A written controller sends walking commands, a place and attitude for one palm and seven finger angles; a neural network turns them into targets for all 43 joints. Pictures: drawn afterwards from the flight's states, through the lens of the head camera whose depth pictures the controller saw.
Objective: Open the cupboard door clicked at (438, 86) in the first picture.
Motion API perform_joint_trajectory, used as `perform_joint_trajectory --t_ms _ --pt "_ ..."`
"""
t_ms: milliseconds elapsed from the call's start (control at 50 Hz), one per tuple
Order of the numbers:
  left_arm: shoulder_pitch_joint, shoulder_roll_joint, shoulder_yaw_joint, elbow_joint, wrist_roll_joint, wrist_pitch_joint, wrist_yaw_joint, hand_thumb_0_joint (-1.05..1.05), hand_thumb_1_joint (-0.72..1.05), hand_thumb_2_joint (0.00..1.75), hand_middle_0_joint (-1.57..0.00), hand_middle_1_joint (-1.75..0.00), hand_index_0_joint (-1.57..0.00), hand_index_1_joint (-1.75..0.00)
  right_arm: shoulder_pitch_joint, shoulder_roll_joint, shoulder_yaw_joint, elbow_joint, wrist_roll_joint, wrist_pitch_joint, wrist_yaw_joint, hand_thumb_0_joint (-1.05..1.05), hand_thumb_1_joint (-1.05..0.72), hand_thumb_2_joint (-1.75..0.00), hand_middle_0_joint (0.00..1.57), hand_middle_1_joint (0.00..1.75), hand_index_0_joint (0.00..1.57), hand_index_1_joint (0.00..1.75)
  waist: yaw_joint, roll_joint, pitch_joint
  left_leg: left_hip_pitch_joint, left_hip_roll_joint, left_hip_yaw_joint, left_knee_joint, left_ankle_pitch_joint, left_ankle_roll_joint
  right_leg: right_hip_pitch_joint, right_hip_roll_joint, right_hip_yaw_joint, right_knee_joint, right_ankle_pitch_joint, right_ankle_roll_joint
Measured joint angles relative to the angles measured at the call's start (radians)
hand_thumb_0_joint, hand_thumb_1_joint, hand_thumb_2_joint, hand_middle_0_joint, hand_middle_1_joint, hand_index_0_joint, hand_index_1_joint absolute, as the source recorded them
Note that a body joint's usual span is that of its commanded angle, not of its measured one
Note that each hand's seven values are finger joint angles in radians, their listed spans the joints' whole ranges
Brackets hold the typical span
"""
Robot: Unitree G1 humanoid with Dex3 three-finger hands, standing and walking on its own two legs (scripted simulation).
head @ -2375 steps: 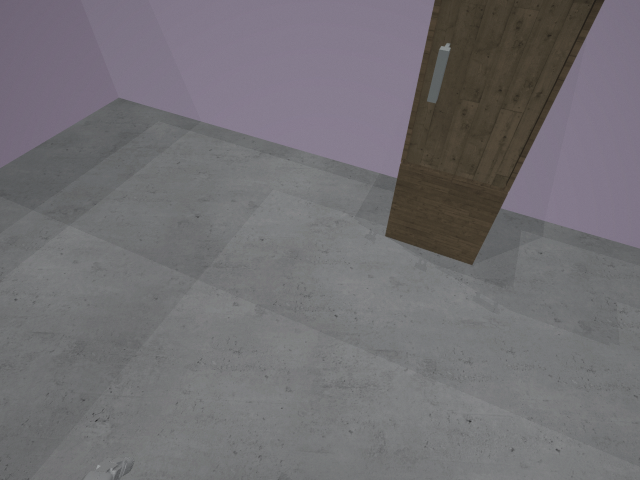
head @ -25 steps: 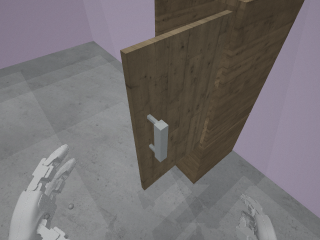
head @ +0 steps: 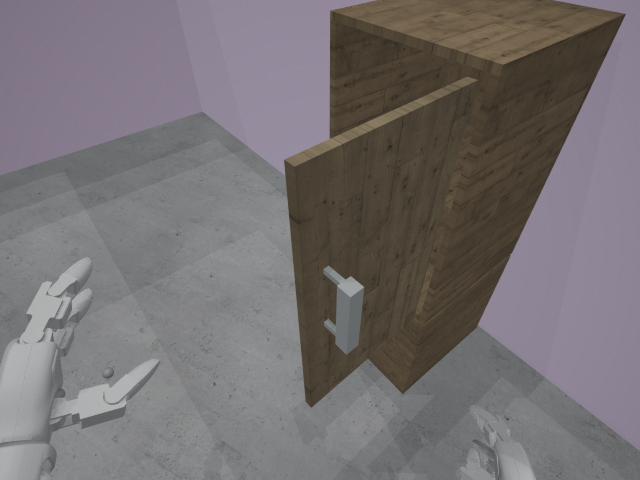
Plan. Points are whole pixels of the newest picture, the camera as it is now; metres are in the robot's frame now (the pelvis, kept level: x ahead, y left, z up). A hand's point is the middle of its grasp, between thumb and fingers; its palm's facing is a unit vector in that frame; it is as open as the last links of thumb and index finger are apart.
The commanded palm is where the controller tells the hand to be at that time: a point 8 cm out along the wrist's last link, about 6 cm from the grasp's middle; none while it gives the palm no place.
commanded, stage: draw the hand back to the body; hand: left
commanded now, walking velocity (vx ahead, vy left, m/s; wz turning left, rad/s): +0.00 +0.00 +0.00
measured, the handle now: (338, 309) +0.37 +0.02 +0.00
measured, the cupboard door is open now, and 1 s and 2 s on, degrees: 92 92 92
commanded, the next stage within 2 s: step back with the hand held close in 0.60 s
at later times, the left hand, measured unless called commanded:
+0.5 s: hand (91, 342) +0.19 +0.24 +0.16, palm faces +0.41 -0.83 -0.38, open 7.6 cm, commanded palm +0.14 +0.28 +0.19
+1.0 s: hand (118, 336) +0.20 +0.22 +0.16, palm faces +0.34 -0.82 -0.46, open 7.4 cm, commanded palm +0.14 +0.27 +0.19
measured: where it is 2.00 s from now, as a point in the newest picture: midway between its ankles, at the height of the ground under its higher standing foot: outside the picture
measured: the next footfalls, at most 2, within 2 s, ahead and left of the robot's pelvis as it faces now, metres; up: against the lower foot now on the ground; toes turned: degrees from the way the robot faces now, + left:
none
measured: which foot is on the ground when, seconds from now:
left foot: down 0.00-1.00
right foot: down 0.00-1.00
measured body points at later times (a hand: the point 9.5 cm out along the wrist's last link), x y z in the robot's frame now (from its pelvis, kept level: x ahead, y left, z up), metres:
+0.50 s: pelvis +0.00 -0.01 +0.01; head -0.01 -0.03 +0.46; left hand +0.17 +0.28 +0.19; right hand +0.19 -0.24 -0.07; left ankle +0.00 +0.06 -0.73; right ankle -0.03 -0.12 -0.73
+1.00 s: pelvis -0.01 -0.03 +0.02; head +0.01 -0.04 +0.47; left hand +0.18 +0.26 +0.19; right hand +0.17 -0.28 -0.07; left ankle +0.00 +0.06 -0.73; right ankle -0.03 -0.12 -0.73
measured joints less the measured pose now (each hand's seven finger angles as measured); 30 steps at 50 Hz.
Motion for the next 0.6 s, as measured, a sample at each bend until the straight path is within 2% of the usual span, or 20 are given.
perform_joint_trajectory --t_ms 300,420,600 --pt "-0.117 0.035 0.149 0.019 -0.013 -0.03 -0.006 0.01 0.72 0.82 -0.2 -0.3 -0.2 -0.3 -0.044 -0.014 -0.024 0.059 -0.01 -0.025 0.026 0.01 -0.9 -0.9 0.2 0.29 0.21 0.3 0.011 -0.014 0.056 0.119 0.0 0.002 -0.142 0.063 -0.005 0.115 -0.004 0.011 -0.138 0.064 -0.003" --pt "-0.101 0.002 0.125 0.047 -0.016 -0.026 -0.02 0.01 0.84 0.87 -0.21 -0.3 -0.2 -0.3 -0.05 -0.015 -0.034 0.067 -0.014 -0.009 0.034 0.01 -0.9 -0.9 0.2 0.29 0.21 0.3 0.01 -0.013 0.067 0.135 0.004 0.003 -0.173 0.079 -0.009 0.125 0.0 0.013 -0.161 0.077 -0.009" --pt "-0.087 0.016 0.117 0.029 -0.012 -0.019 -0.019 0.02 0.88 0.89 -0.21 -0.3 -0.21 -0.3 -0.041 -0.013 -0.034 0.09 -0.014 -0.02 0.023 0.01 -0.9 -0.9 0.2 0.29 0.21 0.3 0.014 -0.019 0.064 0.156 0.017 -0.008 -0.178 0.074 -0.026 0.151 0.014 0.004 -0.175 0.077 -0.027"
